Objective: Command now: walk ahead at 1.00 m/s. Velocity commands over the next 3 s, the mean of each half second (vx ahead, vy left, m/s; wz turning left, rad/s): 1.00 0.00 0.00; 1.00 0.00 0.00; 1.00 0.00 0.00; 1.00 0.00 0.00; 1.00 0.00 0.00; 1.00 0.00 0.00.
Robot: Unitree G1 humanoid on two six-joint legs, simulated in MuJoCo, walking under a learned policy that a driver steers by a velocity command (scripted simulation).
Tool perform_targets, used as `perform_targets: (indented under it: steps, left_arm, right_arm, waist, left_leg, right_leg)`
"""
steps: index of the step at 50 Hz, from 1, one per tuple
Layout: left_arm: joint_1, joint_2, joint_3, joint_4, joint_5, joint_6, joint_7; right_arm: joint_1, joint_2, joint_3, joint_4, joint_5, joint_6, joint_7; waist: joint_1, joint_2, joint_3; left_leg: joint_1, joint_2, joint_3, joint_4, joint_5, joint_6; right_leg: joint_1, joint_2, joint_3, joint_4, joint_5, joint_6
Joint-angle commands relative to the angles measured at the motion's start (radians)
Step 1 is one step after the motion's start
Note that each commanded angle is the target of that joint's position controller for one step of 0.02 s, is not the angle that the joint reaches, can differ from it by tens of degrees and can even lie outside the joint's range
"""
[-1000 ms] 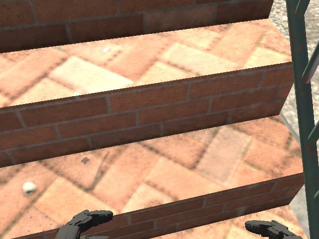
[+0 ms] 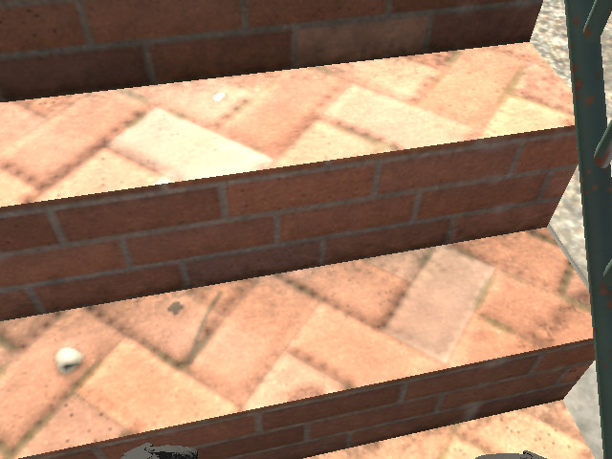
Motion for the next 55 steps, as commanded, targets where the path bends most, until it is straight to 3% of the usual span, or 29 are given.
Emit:
perform_targets:
  steps: [1,3,6,8,11,13,16,18,20,21,22,23,25,27,29,31,33,35,37,39,40,42,43,45,46,49,50,54,55]
  left_arm:
    - [-0.106,0.079,0.018,-0.079,0.003,-0.017,0.002]
    - [-0.081,0.081,0.016,-0.072,-0.002,-0.018,0.002]
    - [-0.107,0.084,0.016,-0.072,0.003,-0.017,0.002]
    - [-0.082,0.086,0.015,-0.066,-0.002,-0.018,0.002]
    - [-0.108,0.089,0.015,-0.066,0.003,-0.017,0.003]
    - [-0.083,0.091,0.014,-0.061,-0.002,-0.018,0.002]
    - [-0.108,0.093,0.015,-0.061,0.003,-0.017,0.003]
    - [-0.084,0.095,0.014,-0.056,-0.002,-0.018,0.002]
    - [-0.110,0.096,0.014,-0.058,0.003,-0.017,0.003]
    - [-0.087,0.098,0.014,-0.056,-0.002,-0.017,0.002]
    - [-0.107,0.098,0.014,-0.056,0.002,-0.017,0.003]
    - [-0.086,0.099,0.014,-0.054,-0.002,-0.017,0.002]
    - [-0.108,0.100,0.014,-0.055,0.002,-0.017,0.003]
    - [-0.085,0.101,0.013,-0.051,-0.002,-0.018,0.002]
    - [-0.110,0.101,0.013,-0.053,0.003,-0.017,0.003]
    - [-0.085,0.104,0.012,-0.049,-0.002,-0.017,0.003]
    - [-0.109,0.104,0.013,-0.051,0.003,-0.017,0.004]
    - [-0.089,0.109,0.013,-0.048,-0.002,-0.018,0.002]
    - [-0.114,0.108,0.013,-0.050,0.003,-0.018,0.002]
    - [-0.089,0.110,0.013,-0.047,-0.002,-0.019,0.002]
    - [-0.111,0.108,0.013,-0.048,0.002,-0.019,0.002]
    - [-0.091,0.110,0.013,-0.046,-0.003,-0.020,0.001]
    - [-0.112,0.110,0.014,-0.047,0.002,-0.019,0.002]
    - [-0.092,0.111,0.013,-0.045,-0.003,-0.019,0.001]
    - [-0.113,0.111,0.014,-0.046,0.002,-0.019,0.002]
    - [-0.093,0.113,0.014,-0.044,-0.003,-0.019,0.001]
    - [-0.116,0.112,0.014,-0.045,0.002,-0.019,0.002]
    - [-0.097,0.113,0.014,-0.043,-0.003,-0.019,0.001]
    - [-0.118,0.111,0.014,-0.046,0.002,-0.019,0.001]
  right_arm:
    - [-0.095,-0.088,-0.020,-0.075,-0.007,-0.017,-0.002]
    - [-0.073,-0.095,-0.020,-0.067,0.003,-0.017,-0.002]
    - [-0.097,-0.093,-0.018,-0.066,-0.007,-0.017,-0.002]
    - [-0.075,-0.100,-0.018,-0.059,0.003,-0.018,-0.001]
    - [-0.099,-0.097,-0.016,-0.059,-0.007,-0.018,-0.001]
    - [-0.076,-0.104,-0.017,-0.052,0.003,-0.018,-0.001]
    - [-0.100,-0.101,-0.015,-0.053,-0.007,-0.018,-0.001]
    - [-0.077,-0.108,-0.016,-0.046,0.003,-0.018,0.000]
    - [-0.101,-0.103,-0.014,-0.049,-0.007,-0.018,0.000]
    - [-0.080,-0.110,-0.015,-0.045,0.002,-0.018,0.000]
    - [-0.099,-0.105,-0.013,-0.047,-0.006,-0.018,-0.001]
    - [-0.079,-0.112,-0.015,-0.042,0.002,-0.018,0.000]
    - [-0.100,-0.107,-0.013,-0.045,-0.007,-0.018,0.000]
    - [-0.079,-0.113,-0.014,-0.039,0.003,-0.018,0.000]
    - [-0.101,-0.107,-0.011,-0.041,-0.006,-0.019,0.000]
    - [-0.078,-0.115,-0.013,-0.036,0.004,-0.020,-0.001]
    - [-0.102,-0.110,-0.011,-0.039,-0.006,-0.019,0.000]
    - [-0.090,-0.114,-0.010,-0.038,0.001,-0.021,0.000]
    - [-0.111,-0.109,-0.008,-0.040,-0.008,-0.021,0.000]
    - [-0.087,-0.117,-0.009,-0.035,0.001,-0.022,0.000]
    - [-0.108,-0.111,-0.008,-0.037,-0.007,-0.022,0.000]
    - [-0.089,-0.118,-0.008,-0.033,0.001,-0.021,0.000]
    - [-0.109,-0.112,-0.007,-0.037,-0.007,-0.021,-0.001]
    - [-0.091,-0.119,-0.008,-0.032,0.001,-0.021,0.000]
    - [-0.111,-0.113,-0.007,-0.036,-0.007,-0.021,0.000]
    - [-0.092,-0.119,-0.008,-0.032,0.001,-0.021,0.000]
    - [-0.114,-0.113,-0.006,-0.035,-0.008,-0.021,0.000]
    - [-0.096,-0.119,-0.007,-0.031,0.001,-0.021,0.000]
    - [-0.117,-0.112,-0.006,-0.035,-0.008,-0.021,0.001]
  waist:
    - [0.000,0.014,-0.106]
    - [0.000,0.019,-0.156]
    - [0.001,0.014,-0.106]
    - [0.000,0.019,-0.156]
    - [0.001,0.014,-0.105]
    - [0.001,0.019,-0.155]
    - [0.002,0.013,-0.105]
    - [0.001,0.019,-0.154]
    - [0.002,0.013,-0.104]
    - [0.001,0.018,-0.150]
    - [0.002,0.014,-0.107]
    - [0.001,0.018,-0.150]
    - [0.002,0.013,-0.104]
    - [0.001,0.019,-0.154]
    - [0.002,0.011,-0.102]
    - [0.002,0.018,-0.152]
    - [0.003,0.013,-0.103]
    - [0.003,0.020,-0.153]
    - [0.004,0.014,-0.103]
    - [0.002,0.019,-0.152]
    - [0.003,0.013,-0.108]
    - [0.002,0.018,-0.155]
    - [0.003,0.014,-0.108]
    - [0.002,0.019,-0.155]
    - [0.003,0.014,-0.108]
    - [0.002,0.018,-0.153]
    - [0.004,0.014,-0.107]
    - [0.003,0.019,-0.153]
    - [0.003,0.014,-0.108]
  left_leg:
    - [0.076,0.179,-0.137,0.011,0.237,-0.008]
    - [0.089,0.176,-0.134,-0.012,0.197,-0.011]
    - [0.079,0.179,-0.140,0.007,0.239,-0.007]
    - [0.092,0.176,-0.136,-0.015,0.199,-0.011]
    - [0.081,0.180,-0.142,0.004,0.240,-0.007]
    - [0.094,0.177,-0.138,-0.018,0.200,-0.010]
    - [0.083,0.180,-0.144,0.001,0.241,-0.007]
    - [0.095,0.177,-0.140,-0.021,0.201,-0.010]
    - [0.082,0.180,-0.145,-0.001,0.234,-0.007]
    - [0.096,0.178,-0.142,-0.022,0.208,-0.010]
    - [0.084,0.179,-0.145,-0.001,0.236,-0.007]
    - [0.095,0.177,-0.142,-0.024,0.203,-0.010]
    - [0.084,0.180,-0.147,-0.003,0.239,-0.007]
    - [0.098,0.177,-0.143,-0.023,0.203,-0.010]
    - [0.082,0.180,-0.148,-0.006,0.237,-0.007]
    - [0.096,0.177,-0.144,-0.026,0.205,-0.010]
    - [0.084,0.179,-0.149,-0.007,0.239,-0.007]
    - [0.096,0.177,-0.149,-0.027,0.190,-0.008]
    - [0.082,0.180,-0.155,-0.008,0.224,-0.004]
    - [0.097,0.177,-0.151,-0.027,0.195,-0.007]
    - [0.085,0.180,-0.154,-0.006,0.225,-0.005]
    - [0.098,0.178,-0.151,-0.025,0.200,-0.009]
    - [0.085,0.179,-0.155,-0.005,0.230,-0.005]
    - [0.099,0.178,-0.152,-0.025,0.203,-0.009]
    - [0.086,0.179,-0.156,-0.005,0.232,-0.006]
    - [0.097,0.177,-0.153,-0.026,0.199,-0.009]
    - [0.085,0.180,-0.158,-0.005,0.230,-0.006]
    - [0.096,0.177,-0.155,-0.027,0.197,-0.009]
    - [0.087,0.179,-0.160,-0.006,0.233,-0.005]
  right_leg:
    - [0.007,-0.155,0.116,0.014,0.192,-0.005]
    - [0.030,-0.155,0.113,-0.009,0.160,-0.001]
    - [0.010,-0.157,0.115,0.010,0.191,-0.004]
    - [0.032,-0.157,0.112,-0.012,0.160,0.000]
    - [0.012,-0.158,0.114,0.007,0.191,-0.003]
    - [0.034,-0.158,0.111,-0.015,0.160,0.001]
    - [0.014,-0.159,0.114,0.004,0.191,-0.002]
    - [0.036,-0.159,0.111,-0.018,0.160,0.002]
    - [0.015,-0.160,0.113,0.001,0.185,-0.001]
    - [0.036,-0.160,0.111,-0.019,0.166,0.003]
    - [0.017,-0.160,0.112,0.001,0.186,-0.001]
    - [0.037,-0.160,0.110,-0.021,0.162,0.003]
    - [0.017,-0.161,0.112,-0.001,0.188,-0.001]
    - [0.039,-0.160,0.110,-0.021,0.161,0.004]
    - [0.020,-0.161,0.112,-0.004,0.186,0.001]
    - [0.043,-0.161,0.109,-0.023,0.162,0.006]
    - [0.022,-0.162,0.111,-0.005,0.187,0.002]
    - [0.040,-0.162,0.109,-0.026,0.149,0.006]
    - [0.018,-0.163,0.111,-0.008,0.174,0.002]
    - [0.040,-0.163,0.108,-0.027,0.153,0.006]
    - [0.020,-0.163,0.109,-0.008,0.173,0.003]
    - [0.042,-0.163,0.107,-0.026,0.156,0.007]
    - [0.021,-0.163,0.109,-0.006,0.177,0.003]
    - [0.042,-0.164,0.107,-0.026,0.157,0.007]
    - [0.021,-0.164,0.109,-0.006,0.178,0.004]
    - [0.042,-0.164,0.107,-0.026,0.154,0.008]
    - [0.022,-0.164,0.109,-0.007,0.176,0.004]
    - [0.043,-0.165,0.106,-0.027,0.152,0.009]
    - [0.022,-0.165,0.107,-0.007,0.175,0.005]
Next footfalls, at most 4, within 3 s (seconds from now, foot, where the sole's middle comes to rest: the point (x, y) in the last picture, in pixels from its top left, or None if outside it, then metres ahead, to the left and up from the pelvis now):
none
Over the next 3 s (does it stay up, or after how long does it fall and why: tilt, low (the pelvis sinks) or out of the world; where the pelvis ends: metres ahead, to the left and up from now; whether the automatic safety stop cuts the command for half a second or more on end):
stays up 0.00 0.00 0.00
